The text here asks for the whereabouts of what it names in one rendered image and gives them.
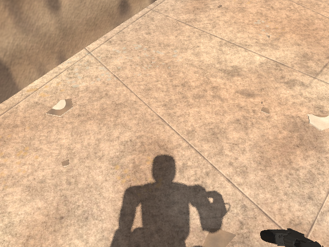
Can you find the robot right hand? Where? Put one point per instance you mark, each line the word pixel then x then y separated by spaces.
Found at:
pixel 287 238

